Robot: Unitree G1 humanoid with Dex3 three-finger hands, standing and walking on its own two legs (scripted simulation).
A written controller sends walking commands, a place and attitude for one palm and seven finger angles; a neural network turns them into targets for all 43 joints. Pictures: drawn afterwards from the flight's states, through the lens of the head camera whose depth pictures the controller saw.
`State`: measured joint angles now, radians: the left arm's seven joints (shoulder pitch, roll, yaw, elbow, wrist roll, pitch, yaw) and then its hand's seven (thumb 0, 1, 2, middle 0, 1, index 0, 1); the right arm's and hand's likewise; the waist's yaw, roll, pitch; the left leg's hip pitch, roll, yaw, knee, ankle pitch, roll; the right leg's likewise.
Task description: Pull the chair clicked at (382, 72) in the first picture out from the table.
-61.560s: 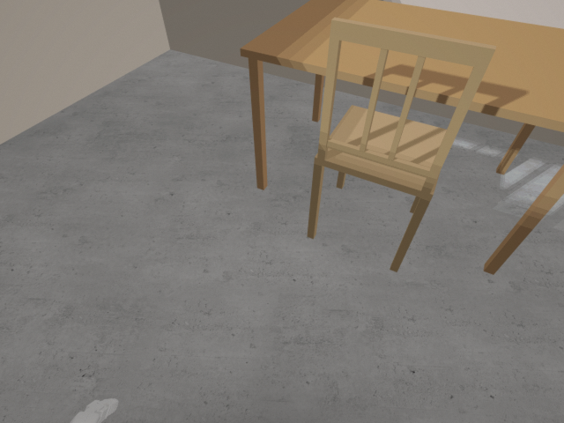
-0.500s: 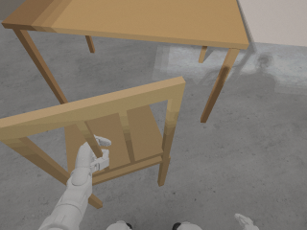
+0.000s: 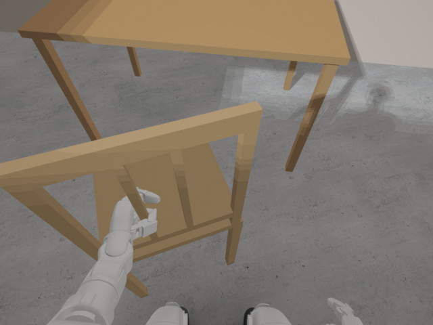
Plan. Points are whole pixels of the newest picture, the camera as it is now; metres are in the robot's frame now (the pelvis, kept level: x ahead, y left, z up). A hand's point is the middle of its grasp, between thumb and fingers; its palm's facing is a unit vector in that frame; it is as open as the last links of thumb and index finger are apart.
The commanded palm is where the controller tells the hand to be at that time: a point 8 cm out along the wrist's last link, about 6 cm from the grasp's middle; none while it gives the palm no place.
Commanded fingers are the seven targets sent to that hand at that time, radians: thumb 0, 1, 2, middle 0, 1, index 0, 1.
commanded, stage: step backward, pulling the chair out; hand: left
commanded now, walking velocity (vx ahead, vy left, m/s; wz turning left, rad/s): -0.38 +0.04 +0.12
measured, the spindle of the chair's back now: (139, 207) +0.35 +0.17 -0.04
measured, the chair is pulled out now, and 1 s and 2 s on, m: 0.48 0.60 0.70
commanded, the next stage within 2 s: stop walking, hand still on the chair in 0.88 s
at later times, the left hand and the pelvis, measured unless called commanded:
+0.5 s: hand (153, 231) +0.30 +0.14 -0.06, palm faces +0.07 -0.98 -0.19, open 5.3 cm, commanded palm +0.27 +0.20 -0.05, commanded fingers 0.00 0.90 0.90 -0.50 -1.45 -0.50 -1.45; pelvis -0.03 -0.01 +0.01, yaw +3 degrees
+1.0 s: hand (145, 279) +0.21 +0.14 -0.06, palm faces +0.07 -0.98 -0.18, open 5.3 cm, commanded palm +0.19 +0.20 -0.04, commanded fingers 0.00 0.90 0.90 -0.50 -1.45 -0.50 -1.45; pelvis -0.12 -0.01 +0.01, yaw +2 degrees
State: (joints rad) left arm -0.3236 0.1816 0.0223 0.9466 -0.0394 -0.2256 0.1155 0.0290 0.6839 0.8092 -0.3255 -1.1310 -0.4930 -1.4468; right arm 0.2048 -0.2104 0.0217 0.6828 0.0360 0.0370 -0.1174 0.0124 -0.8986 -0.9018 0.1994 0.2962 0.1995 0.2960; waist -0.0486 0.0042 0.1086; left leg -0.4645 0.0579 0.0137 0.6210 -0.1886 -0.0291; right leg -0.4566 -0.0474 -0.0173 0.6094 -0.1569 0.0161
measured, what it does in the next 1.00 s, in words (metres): walks backwards: left foot, then right foot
